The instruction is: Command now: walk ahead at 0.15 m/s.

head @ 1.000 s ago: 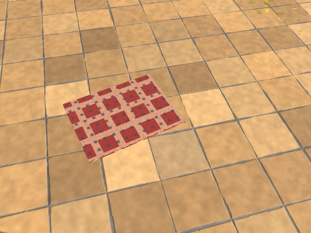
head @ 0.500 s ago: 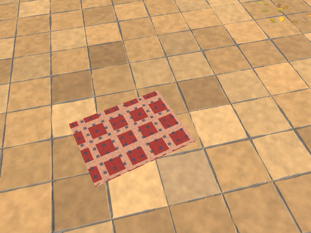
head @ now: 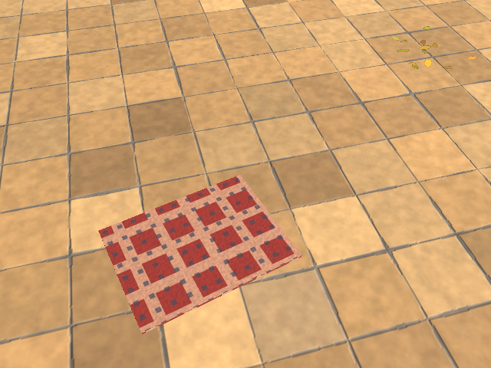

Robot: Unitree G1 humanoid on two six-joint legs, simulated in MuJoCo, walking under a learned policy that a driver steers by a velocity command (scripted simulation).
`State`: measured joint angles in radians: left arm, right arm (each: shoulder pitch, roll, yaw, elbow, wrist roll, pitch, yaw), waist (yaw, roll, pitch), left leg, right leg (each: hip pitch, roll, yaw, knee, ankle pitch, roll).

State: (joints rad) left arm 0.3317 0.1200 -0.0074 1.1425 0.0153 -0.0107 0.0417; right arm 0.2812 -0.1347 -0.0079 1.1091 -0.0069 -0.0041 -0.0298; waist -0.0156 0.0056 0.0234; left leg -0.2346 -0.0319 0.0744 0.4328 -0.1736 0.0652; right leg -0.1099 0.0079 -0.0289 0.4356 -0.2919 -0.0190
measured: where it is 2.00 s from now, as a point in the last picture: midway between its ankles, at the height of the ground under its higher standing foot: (249, 322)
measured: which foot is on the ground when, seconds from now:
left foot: down 0.00-0.70, up 0.72-1.00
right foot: down 0.00-0.26, up 0.28-0.66, down 0.68-1.00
